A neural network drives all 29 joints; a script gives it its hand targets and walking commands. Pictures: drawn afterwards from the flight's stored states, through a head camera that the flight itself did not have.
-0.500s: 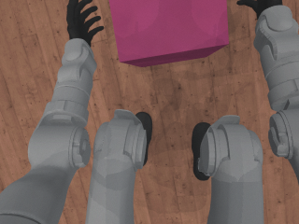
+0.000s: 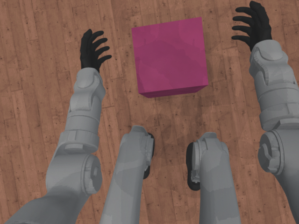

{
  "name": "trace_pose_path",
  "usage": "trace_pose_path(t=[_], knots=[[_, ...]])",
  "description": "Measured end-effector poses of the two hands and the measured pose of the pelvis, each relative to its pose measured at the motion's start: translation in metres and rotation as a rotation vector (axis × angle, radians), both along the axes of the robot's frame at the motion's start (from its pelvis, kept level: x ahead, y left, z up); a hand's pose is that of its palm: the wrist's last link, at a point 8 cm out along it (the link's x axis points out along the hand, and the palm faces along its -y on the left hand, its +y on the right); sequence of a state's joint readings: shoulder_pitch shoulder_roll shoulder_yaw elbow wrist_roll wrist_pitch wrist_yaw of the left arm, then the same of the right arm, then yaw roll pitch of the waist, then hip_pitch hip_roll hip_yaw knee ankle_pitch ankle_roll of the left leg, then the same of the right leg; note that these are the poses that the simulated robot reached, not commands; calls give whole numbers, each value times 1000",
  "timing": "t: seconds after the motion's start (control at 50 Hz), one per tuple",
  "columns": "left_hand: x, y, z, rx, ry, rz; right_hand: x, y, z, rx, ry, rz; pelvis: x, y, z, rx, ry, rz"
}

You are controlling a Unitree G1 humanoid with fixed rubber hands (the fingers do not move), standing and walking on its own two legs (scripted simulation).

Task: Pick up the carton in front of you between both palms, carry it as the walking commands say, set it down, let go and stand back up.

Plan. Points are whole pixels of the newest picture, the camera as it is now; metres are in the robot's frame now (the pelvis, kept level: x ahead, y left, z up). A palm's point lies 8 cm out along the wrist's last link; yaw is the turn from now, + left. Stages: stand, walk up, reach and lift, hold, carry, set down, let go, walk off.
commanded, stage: set down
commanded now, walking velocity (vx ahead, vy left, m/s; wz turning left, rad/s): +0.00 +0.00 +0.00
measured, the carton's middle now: (169, 65) +0.52 +0.02 -0.36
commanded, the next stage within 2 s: let go in 0.46 s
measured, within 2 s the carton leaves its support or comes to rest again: neither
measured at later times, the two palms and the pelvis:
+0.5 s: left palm (47, 46) +0.46 +0.21 +0.04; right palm out of the picture +0.53 -0.19 +0.04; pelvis +0.03 -0.01 +0.14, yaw -1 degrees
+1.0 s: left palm out of the picture +0.35 +0.24 +0.17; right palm out of the picture +0.39 -0.21 +0.15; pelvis +0.10 +0.01 +0.25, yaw -2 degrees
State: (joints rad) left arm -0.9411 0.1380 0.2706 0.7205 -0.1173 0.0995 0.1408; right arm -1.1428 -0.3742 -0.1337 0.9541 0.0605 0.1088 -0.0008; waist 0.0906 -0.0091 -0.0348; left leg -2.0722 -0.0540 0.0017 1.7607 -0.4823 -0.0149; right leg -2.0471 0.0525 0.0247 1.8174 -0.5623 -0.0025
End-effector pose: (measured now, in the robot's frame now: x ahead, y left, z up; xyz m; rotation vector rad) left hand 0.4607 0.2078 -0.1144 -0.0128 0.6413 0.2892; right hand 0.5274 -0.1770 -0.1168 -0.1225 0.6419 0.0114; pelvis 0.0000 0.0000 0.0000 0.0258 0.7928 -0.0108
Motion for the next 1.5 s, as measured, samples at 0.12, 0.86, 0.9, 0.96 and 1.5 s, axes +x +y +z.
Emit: trace_pose_path(t=[0.12,0.86,0.9,0.96,1.5], knots=[[-2,4,38,4,-5,4,0,-2,36,-1,-4,14,5,-2,32,2,12,-2],[-77,23,241,84,151,-252,-111,-29,234,-85,97,-97,75,5,229,-32,-237,-18],[-86,26,253,84,156,-258,-120,-31,246,-82,97,-96,81,7,236,-33,-276,-17],[-99,29,270,80,157,-259,-132,-33,261,-79,97,-90,91,9,247,-33,-330,-16],[-173,12,339,73,157,-286,-257,-68,343,-78,149,-95,120,-6,292,-30,-824,-14]])
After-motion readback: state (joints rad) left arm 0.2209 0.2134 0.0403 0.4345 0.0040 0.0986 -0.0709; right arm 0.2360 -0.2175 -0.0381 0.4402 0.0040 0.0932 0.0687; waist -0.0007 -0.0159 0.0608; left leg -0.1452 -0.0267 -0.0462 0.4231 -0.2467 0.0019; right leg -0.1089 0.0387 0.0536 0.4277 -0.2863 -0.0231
